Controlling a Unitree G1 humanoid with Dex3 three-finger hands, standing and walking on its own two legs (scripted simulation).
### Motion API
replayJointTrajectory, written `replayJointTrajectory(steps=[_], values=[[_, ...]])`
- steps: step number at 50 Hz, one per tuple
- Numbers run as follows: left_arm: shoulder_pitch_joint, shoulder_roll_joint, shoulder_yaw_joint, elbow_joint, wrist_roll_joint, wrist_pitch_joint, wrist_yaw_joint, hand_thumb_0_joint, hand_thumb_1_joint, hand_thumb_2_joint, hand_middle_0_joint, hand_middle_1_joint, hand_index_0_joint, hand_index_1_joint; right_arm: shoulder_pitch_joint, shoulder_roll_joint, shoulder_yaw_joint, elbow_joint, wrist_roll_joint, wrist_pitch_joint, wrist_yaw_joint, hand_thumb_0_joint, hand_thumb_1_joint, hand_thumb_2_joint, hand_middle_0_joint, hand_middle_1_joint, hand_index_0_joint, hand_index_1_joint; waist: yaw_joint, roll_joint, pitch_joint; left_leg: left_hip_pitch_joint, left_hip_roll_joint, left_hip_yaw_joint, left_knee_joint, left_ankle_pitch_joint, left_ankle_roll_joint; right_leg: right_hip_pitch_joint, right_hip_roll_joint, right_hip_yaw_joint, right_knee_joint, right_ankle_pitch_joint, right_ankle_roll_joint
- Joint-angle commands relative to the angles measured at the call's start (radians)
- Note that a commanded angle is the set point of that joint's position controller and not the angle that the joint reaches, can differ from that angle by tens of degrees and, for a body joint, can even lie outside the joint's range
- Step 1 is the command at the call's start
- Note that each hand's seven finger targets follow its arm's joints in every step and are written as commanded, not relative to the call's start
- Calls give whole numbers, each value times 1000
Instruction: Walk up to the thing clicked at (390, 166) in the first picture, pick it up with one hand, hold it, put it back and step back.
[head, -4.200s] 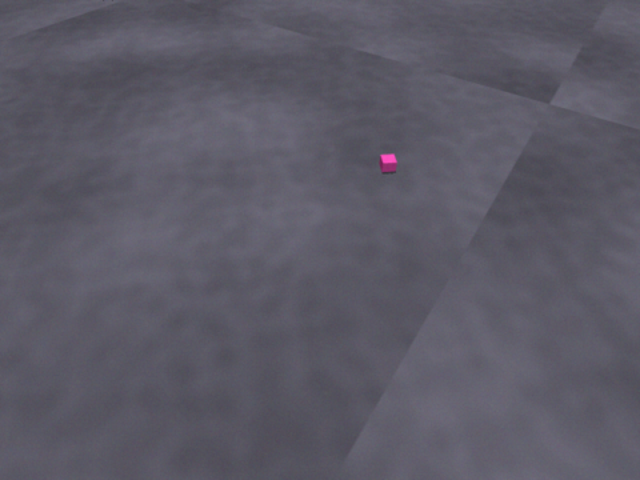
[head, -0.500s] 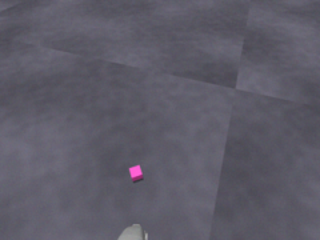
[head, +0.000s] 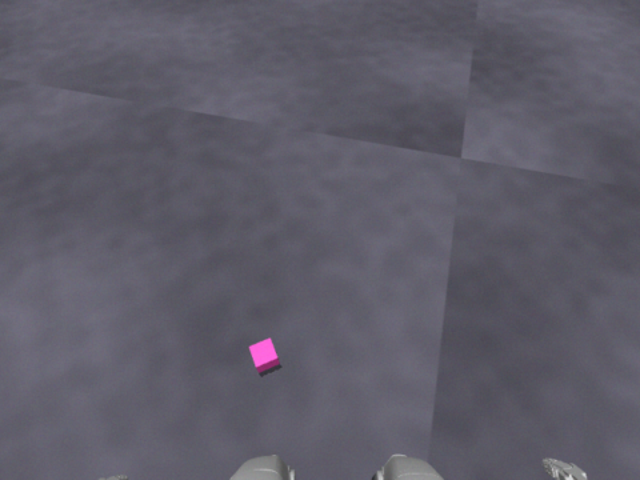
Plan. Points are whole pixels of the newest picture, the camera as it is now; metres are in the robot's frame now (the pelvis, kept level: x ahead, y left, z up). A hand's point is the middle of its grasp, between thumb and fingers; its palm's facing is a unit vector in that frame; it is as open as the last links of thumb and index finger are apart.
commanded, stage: walk up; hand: left
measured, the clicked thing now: (264, 355) +0.50 +0.23 -0.72
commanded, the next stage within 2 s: stand in 1.70 s
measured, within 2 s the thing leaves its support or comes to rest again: neither
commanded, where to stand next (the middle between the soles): +0.12 -0.01 m, yaw +1 degrees
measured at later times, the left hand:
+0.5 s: hand out of the picture +0.09 +0.24 -0.13, palm faces -0.02 -0.96 -0.29, open 7.3 cm
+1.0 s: hand out of the picture +0.08 +0.25 -0.13, palm faces +0.02 -0.95 -0.32, open 7.3 cm
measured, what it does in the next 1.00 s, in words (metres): stands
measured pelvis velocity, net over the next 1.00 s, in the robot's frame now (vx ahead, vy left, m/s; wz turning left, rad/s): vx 0.02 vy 0.00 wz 0.01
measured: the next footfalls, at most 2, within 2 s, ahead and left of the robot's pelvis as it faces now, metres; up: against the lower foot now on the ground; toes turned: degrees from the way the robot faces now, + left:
none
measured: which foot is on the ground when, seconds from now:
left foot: down 0.00-1.00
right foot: down 0.00-1.00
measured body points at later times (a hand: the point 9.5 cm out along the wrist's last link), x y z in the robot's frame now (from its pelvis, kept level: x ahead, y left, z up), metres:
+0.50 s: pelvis -0.01 +0.00 +0.02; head -0.01 +0.01 +0.47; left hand +0.09 +0.29 -0.11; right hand +0.04 -0.31 -0.10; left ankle +0.03 +0.12 -0.72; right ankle +0.06 -0.13 -0.72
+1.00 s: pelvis +0.02 +0.00 +0.03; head +0.03 -0.01 +0.48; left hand +0.08 +0.30 -0.11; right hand +0.12 -0.30 -0.10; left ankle +0.03 +0.12 -0.72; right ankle +0.06 -0.13 -0.72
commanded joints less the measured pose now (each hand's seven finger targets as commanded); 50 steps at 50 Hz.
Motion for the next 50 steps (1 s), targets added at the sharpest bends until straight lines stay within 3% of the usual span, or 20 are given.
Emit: replayJointTrajectory(steps=[1, 2, 3, 5, 7, 8, 10, 11, 12, 15, 19, 24, 37, 43, 50], values=[[-63, 289, 52, -66, 4, -34, 14, 0, 900, 900, -200, -300, -200, -300, 25, -166, -40, -35, 9, 4, -20, 0, -900, -900, 200, 300, 200, 300, -12, -200, -192, 17, -27, -78, 77, -202, 15, 66, -335, 373, -243, 410, -250], [-90, 280, 49, -65, 6, -32, 12, 0, 900, 900, -200, -300, -200, -300, 38, -179, -43, -6, 3, 4, -22, 0, -900, -900, 200, 300, 200, 300, -18, -213, -179, 61, -15, -87, 59, -201, 14, 19, -318, 363, -223, 402, -246], [-97, 253, 39, -59, 6, -27, 10, 0, 900, 900, -200, -300, -200, -300, 35, -184, -45, 16, 3, 1, -17, 0, -900, -900, 200, 300, 200, 300, -28, -213, -169, 103, -14, -98, 1, -163, 18, -32, -281, 313, -234, 361, -208], [-115, 232, 31, -53, 4, -22, 11, 0, 900, 900, -200, -300, -200, -300, 19, -197, -44, 50, 8, -7, -8, 0, -900, -900, 200, 300, 200, 300, -33, -185, -179, 147, 2, -101, -149, 78, 20, -5, -192, 200, -208, 260, -115], [-130, 214, 28, -35, 2, -18, 9, 0, 900, 900, -200, -300, -200, -300, -20, -204, -43, 62, -2, -12, -5, 0, -900, -900, 200, 300, 200, 300, -18, -161, -241, 178, 36, -138, -209, 177, 29, 42, -146, 159, -182, 207, -67], [-127, 212, 27, -22, -2, -15, 5, 0, 900, 900, -200, -300, -200, -300, -38, -202, -37, 71, -8, -15, -5, 0, -900, -900, 200, 300, 200, 300, -8, -153, -253, 169, 48, -152, -229, 158, 31, 61, -138, 157, -202, 135, -61], [-146, 203, 24, -6, -2, -8, 0, 0, 900, 900, -200, -300, -200, -300, -71, -198, -27, 97, -14, -14, 2, 0, -900, -900, 200, 300, 200, 300, 5, -135, -177, 97, 50, -160, -276, -23, 32, 37, -140, 177, -298, -138, -50], [-158, 198, 22, 6, 1, -6, -1, 0, 900, 900, -200, -300, -200, -300, -89, -196, -26, 111, -18, -12, 6, 0, -900, -900, 200, 300, 200, 300, 6, -105, -136, 85, 48, -159, -303, -56, 27, 14, -141, 187, -325, -221, -51], [-180, 194, 22, 13, 3, -5, -3, 0, 900, 900, -200, -300, -200, -300, -88, -199, -27, 125, -22, -13, 8, 0, -900, -900, 200, 300, 200, 300, -3, -85, -116, 62, 50, -166, -333, -70, 26, 25, -133, 181, -332, -226, -51], [-157, 188, 22, 44, -2, -6, -9, 0, 900, 900, -200, -300, -200, -300, -104, -202, -18, 156, -29, -22, 12, 0, -900, -900, 200, 300, 200, 300, 16, -14, -94, 19, 68, -199, -407, -118, 25, 72, -108, 157, -331, -161, -48], [-161, 179, 22, 81, -4, -8, -15, 0, 900, 900, -200, -300, -200, -300, -115, -199, -16, 186, -31, -34, 10, 0, -900, -900, 200, 300, 200, 300, 19, 21, -128, 20, 83, -208, -460, -89, 17, 153, -97, 130, -325, -53, -45], [-152, 176, 20, 112, -2, -5, -17, 0, 900, 900, -200, -300, -200, -300, -126, -198, -17, 203, -32, -30, 6, 0, -900, -900, 200, 300, 200, 300, 18, 37, -117, 20, 90, -203, -482, -115, 17, 164, -87, 111, -340, -35, -36], [-158, 175, 11, 159, -1, -14, -11, 0, 900, 900, -200, -300, -200, -300, -127, -195, -21, 226, -18, -25, 1, 0, -900, -900, 200, 300, 200, 300, -9, -30, -160, 176, 79, -164, -431, 126, 14, 141, -118, 120, -397, 84, -26], [-153, 171, 11, 168, -3, -16, -7, 0, 900, 900, -200, -300, -200, -300, -142, -186, -21, 234, -16, -20, 1, 0, -900, -900, 200, 300, 200, 300, -7, -39, -170, 208, 78, -157, -429, 187, 10, 149, -122, 116, -407, 129, -18], [-154, 167, 12, 171, -3, -15, -3, 0, 900, 900, -200, -300, -200, -300, -172, -179, -22, 233, -16, -21, -2, 0, -900, -900, 200, 300, 200, 300, -2, -25, -190, 221, 85, -150, -445, 272, 3, 200, -126, 95, -386, 252, -11]])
